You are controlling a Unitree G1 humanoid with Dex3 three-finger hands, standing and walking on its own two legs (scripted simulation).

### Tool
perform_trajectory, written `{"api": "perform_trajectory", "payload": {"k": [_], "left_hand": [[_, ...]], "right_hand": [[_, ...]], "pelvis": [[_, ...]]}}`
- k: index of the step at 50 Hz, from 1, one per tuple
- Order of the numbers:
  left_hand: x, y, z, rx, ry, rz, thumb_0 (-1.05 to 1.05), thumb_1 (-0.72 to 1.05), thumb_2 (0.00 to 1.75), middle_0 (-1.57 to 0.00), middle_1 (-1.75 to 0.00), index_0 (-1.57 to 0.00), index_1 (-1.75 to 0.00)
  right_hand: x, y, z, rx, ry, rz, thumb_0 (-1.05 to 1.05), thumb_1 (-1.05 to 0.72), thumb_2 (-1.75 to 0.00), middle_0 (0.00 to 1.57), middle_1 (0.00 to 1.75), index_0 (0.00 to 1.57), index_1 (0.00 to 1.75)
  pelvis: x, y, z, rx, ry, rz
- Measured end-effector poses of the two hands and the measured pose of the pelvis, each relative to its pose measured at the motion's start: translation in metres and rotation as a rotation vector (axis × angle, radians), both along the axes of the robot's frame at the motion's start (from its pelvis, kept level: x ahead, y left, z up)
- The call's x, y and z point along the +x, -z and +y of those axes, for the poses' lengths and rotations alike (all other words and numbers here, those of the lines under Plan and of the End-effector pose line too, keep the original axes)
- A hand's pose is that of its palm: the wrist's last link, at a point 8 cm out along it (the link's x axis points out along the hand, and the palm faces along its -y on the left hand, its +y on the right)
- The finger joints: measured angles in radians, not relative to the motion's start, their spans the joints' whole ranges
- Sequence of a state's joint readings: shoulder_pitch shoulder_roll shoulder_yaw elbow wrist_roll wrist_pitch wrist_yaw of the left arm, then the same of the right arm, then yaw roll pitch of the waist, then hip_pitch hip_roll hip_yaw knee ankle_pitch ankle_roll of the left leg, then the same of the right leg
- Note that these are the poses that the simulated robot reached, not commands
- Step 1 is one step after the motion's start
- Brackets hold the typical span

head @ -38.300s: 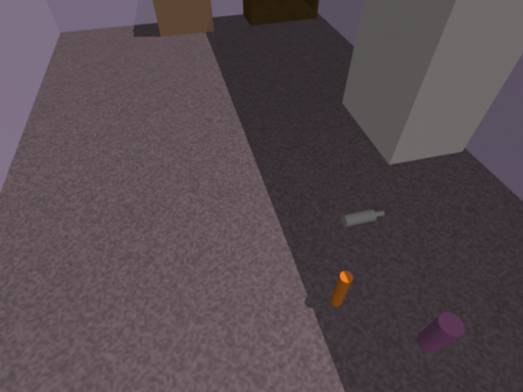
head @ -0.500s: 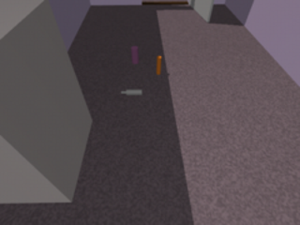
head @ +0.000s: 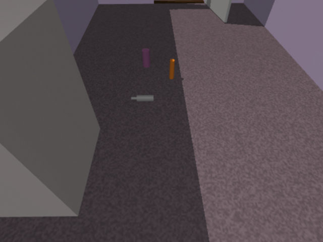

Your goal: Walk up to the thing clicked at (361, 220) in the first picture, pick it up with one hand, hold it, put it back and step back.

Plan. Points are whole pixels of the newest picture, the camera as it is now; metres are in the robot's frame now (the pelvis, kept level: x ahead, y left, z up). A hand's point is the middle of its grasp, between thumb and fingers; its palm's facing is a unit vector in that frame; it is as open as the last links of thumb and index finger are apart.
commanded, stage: stand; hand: left
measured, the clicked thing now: (142, 98) +1.43 +0.17 -0.75
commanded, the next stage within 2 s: walk up in 0.72 s
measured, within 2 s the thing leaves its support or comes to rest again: neither
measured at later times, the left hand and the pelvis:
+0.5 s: hand out of the picture +0.07 +0.25 -0.16, palm faces -0.05 -0.94 -0.34, open 7.4 cm; pelvis +0.00 +0.00 +0.00, yaw +0 degrees
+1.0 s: hand out of the picture +0.15 +0.24 -0.14, palm faces -0.13 -0.90 -0.41, open 7.4 cm; pelvis +0.06 -0.05 -0.02, yaw -5 degrees
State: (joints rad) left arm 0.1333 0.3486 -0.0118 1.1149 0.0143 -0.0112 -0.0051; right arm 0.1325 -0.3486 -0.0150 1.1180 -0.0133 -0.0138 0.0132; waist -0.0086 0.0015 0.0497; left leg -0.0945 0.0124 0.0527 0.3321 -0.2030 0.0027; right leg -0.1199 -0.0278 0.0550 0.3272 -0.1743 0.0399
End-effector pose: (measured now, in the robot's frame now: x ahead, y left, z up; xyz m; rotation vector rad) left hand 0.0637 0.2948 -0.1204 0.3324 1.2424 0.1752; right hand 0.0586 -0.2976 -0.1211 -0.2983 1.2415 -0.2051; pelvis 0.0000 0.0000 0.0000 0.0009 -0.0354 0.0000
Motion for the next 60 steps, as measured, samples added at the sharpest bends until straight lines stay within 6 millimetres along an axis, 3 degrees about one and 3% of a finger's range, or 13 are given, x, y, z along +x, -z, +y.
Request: {"api": "perform_trajectory", "payload": {"k": [37, 42, 48, 53, 60], "left_hand": [[0.009, 0.000, 0.001, -0.005, 0.003, -0.008, 0.01, 0.90, 0.90, -0.21, -0.30, -0.21, -0.30], [0.024, -0.006, 0.006, 0.006, 0.053, -0.004, 0.01, 0.90, 0.90, -0.21, -0.30, -0.21, -0.30], [0.069, -0.020, -0.003, 0.044, 0.104, -0.043, 0.01, 0.90, 0.90, -0.21, -0.30, -0.21, -0.30], [0.102, -0.017, -0.019, 0.104, 0.095, -0.119, 0.01, 0.90, 0.90, -0.20, -0.30, -0.21, -0.30], [0.115, -0.024, -0.044, 0.065, 0.040, -0.094, 0.01, 0.90, 0.90, -0.21, -0.30, -0.21, -0.30]], "right_hand": [[0.009, -0.001, 0.000, 0.001, 0.000, -0.012, 0.00, -0.90, -0.90, 0.20, 0.30, 0.20, 0.30], [0.003, -0.006, -0.018, 0.001, 0.042, -0.081, 0.00, -0.90, -0.89, 0.20, 0.30, 0.20, 0.30], [-0.011, -0.001, -0.064, -0.028, 0.086, -0.011, 0.00, -0.90, -0.89, 0.20, 0.30, 0.20, 0.30], [0.013, 0.024, -0.103, -0.045, 0.091, 0.031, 0.00, -0.90, -0.90, 0.20, 0.30, 0.20, 0.30], [0.097, 0.009, -0.100, 0.003, 0.032, -0.049, 0.00, -0.91, -0.90, 0.20, 0.30, 0.19, 0.30]], "pelvis": [[0.006, 0.000, 0.001, -0.002, 0.004, 0.004], [0.016, 0.003, -0.008, 0.004, 0.043, 0.008], [0.045, 0.009, -0.034, 0.016, 0.074, -0.004], [0.078, 0.029, -0.061, -0.012, 0.074, -0.023], [0.125, 0.012, -0.069, -0.036, 0.058, -0.024]]}}
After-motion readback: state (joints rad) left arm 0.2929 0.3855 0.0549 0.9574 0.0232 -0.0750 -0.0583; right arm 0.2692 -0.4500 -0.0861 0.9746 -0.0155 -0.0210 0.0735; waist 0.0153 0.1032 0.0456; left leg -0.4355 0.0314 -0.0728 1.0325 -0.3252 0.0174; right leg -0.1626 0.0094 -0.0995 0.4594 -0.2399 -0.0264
